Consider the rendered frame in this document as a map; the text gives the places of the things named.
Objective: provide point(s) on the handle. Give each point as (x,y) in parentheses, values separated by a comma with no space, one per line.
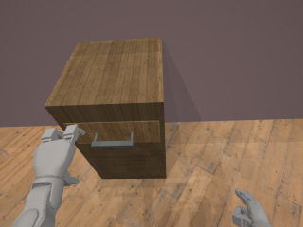
(113,144)

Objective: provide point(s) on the cabinet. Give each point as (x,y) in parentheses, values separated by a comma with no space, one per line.
(115,81)

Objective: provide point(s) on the left robot hand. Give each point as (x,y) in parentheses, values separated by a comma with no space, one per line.
(53,157)

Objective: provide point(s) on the right robot hand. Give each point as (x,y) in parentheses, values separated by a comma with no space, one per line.
(243,217)

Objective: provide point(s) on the drawer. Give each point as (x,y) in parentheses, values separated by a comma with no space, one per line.
(144,131)

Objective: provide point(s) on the robot left forearm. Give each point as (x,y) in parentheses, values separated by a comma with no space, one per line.
(42,204)

